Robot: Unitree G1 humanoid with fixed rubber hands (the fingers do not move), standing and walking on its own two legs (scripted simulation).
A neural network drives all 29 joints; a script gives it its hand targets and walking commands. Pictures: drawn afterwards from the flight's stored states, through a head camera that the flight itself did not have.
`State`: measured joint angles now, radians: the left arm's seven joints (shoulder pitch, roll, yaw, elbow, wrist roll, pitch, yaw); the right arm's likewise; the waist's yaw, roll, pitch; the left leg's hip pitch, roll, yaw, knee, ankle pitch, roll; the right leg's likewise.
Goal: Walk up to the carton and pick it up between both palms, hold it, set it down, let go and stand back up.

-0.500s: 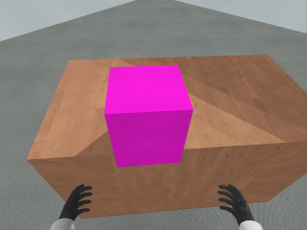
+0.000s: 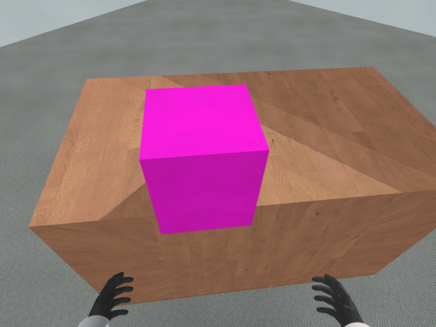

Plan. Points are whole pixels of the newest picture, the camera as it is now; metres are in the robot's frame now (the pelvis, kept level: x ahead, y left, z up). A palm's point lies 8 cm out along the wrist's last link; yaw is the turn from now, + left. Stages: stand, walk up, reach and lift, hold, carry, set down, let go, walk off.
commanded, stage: let go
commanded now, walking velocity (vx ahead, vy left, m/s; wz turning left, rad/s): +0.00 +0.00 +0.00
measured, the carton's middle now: (202, 161) +0.44 +0.05 +0.04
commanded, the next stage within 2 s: stand in 0.44 s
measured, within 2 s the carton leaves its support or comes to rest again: neither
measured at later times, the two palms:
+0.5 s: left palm out of the picture +0.14 +0.22 -0.08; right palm out of the picture +0.13 -0.23 -0.07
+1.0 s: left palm out of the picture -0.01 +0.26 -0.14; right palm out of the picture +0.11 -0.21 -0.12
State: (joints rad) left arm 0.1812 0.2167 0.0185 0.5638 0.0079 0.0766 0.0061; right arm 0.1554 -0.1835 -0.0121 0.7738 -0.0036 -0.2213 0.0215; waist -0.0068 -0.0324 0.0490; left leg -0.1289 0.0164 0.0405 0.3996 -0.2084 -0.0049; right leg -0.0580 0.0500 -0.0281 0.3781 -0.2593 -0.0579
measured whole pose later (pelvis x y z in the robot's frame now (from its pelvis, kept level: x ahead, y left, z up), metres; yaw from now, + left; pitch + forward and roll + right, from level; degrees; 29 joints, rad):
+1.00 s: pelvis -0.03 +0.00 -0.02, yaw +11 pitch +0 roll -1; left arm 0.30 0.22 0.04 0.75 0.03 0.04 0.01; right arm 0.28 -0.18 -0.03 0.72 -0.05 0.01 -0.01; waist 0.03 -0.01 -0.01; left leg -0.39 -0.06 -0.12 0.61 -0.22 0.01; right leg -0.25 0.02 -0.15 0.58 -0.34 -0.06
